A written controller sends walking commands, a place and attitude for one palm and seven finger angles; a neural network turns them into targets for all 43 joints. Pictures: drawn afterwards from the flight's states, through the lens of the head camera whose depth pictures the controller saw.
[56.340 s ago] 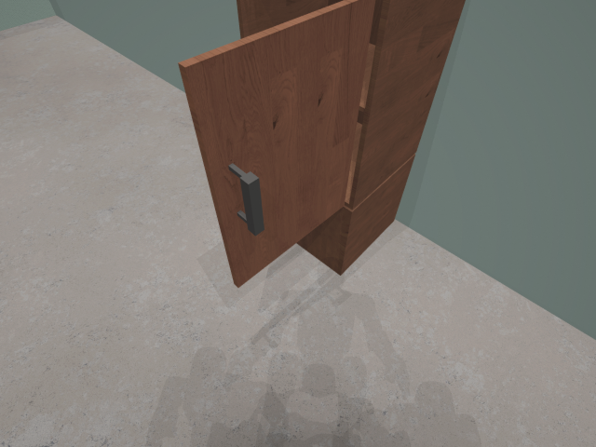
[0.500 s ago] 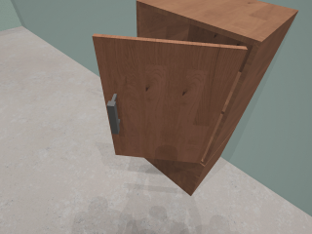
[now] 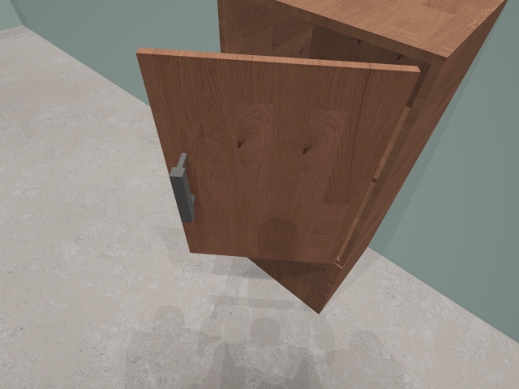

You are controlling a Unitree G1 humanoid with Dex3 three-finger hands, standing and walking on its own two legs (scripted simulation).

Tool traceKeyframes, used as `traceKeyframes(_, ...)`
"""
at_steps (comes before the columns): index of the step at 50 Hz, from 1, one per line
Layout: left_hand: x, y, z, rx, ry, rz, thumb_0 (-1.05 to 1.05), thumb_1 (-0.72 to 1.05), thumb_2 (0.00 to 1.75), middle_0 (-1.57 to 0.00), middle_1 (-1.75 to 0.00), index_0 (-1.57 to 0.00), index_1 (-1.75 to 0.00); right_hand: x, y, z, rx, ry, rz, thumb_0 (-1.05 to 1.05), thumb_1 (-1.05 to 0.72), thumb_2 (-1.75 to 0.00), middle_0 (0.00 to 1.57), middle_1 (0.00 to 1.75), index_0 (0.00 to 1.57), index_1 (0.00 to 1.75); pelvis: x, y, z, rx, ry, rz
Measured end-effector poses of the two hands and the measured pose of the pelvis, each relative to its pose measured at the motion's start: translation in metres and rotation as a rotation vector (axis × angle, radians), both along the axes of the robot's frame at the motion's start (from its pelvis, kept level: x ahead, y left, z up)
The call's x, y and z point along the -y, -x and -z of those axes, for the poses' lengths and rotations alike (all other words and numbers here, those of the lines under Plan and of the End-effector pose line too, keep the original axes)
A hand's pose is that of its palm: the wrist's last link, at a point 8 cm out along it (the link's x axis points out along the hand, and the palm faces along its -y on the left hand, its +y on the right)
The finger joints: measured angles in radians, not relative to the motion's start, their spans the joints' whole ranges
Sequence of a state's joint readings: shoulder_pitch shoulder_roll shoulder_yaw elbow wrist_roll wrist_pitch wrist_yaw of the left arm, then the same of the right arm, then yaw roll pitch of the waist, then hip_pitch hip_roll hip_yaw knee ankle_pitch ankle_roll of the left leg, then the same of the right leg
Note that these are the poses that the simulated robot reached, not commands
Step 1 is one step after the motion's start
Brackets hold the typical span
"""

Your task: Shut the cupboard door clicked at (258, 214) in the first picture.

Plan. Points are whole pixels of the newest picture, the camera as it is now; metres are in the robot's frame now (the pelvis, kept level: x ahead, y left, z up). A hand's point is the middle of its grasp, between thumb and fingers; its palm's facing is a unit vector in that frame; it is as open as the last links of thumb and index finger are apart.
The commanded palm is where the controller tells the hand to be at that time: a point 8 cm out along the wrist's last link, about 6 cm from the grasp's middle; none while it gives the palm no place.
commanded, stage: come to a stop and stand still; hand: left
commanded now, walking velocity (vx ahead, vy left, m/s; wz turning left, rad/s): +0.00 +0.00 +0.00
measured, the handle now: (185, 188) +0.48 +0.19 -0.02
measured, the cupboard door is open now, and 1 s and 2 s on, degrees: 36 36 36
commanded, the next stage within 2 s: look again from close up in 1.12 s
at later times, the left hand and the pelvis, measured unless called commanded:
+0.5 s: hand out of the picture -0.04 +0.19 -0.16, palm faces -0.02 -0.97 -0.25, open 7.4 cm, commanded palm none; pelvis -0.04 +0.00 +0.00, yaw -1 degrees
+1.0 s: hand out of the picture +0.04 +0.16 -0.16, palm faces -0.02 -0.97 -0.23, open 7.4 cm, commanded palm none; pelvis +0.00 -0.02 +0.00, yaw -1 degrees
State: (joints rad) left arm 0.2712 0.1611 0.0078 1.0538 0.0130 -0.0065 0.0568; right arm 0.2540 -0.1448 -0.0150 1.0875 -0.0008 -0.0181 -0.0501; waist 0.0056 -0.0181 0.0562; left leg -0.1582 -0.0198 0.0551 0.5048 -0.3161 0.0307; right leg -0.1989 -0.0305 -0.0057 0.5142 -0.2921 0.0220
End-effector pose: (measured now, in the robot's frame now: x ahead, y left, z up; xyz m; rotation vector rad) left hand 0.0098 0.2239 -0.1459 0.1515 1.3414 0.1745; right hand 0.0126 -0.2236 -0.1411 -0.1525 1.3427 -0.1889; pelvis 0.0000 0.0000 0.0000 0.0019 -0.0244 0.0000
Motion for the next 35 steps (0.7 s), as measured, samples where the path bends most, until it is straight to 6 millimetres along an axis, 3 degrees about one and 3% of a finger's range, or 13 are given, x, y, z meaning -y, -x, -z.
traceKeyframes(11, -0.020, 0.012, -0.012, 0.072, -0.040, 0.053, 0.01, 0.91, 0.89, -0.20, -0.30, -0.20, -0.29, -0.002, -0.002, 0.001, 0.147, -0.025, -0.053, 0.00, -0.92, -0.90, 0.20, 0.30, 0.20, 0.30, -0.008, 0.031, 0.002, 0.026, 0.000, 0.006)
traceKeyframes(25, -0.011, 0.054, -0.018, -0.054, -0.041, 0.046, 0.01, 0.90, 0.89, -0.20, -0.30, -0.20, -0.29, 0.010, 0.046, 0.008, 0.001, -0.052, -0.041, 0.00, -0.91, -0.90, 0.20, 0.30, 0.20, 0.30, 0.002, 0.037, -0.002, -0.012, -0.018, 0.015)
traceKeyframes(30, -0.001, 0.052, -0.015, -0.085, -0.025, 0.043, 0.01, 0.90, 0.89, -0.20, -0.30, -0.20, -0.29, 0.016, 0.057, 0.007, -0.058, -0.045, -0.028, 0.00, -0.91, -0.90, 0.20, 0.30, 0.20, 0.30, 0.008, 0.030, -0.002, -0.018, -0.017, 0.014)
traceKeyframes(35, 0.008, 0.036, -0.012, -0.075, -0.010, 0.047, 0.01, 0.90, 0.89, -0.20, -0.30, -0.20, -0.29, 0.019, 0.054, 0.006, -0.082, -0.040, -0.022, 0.00, -0.91, -0.90, 0.20, 0.30, 0.20, 0.30, 0.013, 0.023, -0.003, -0.018, -0.017, 0.013)
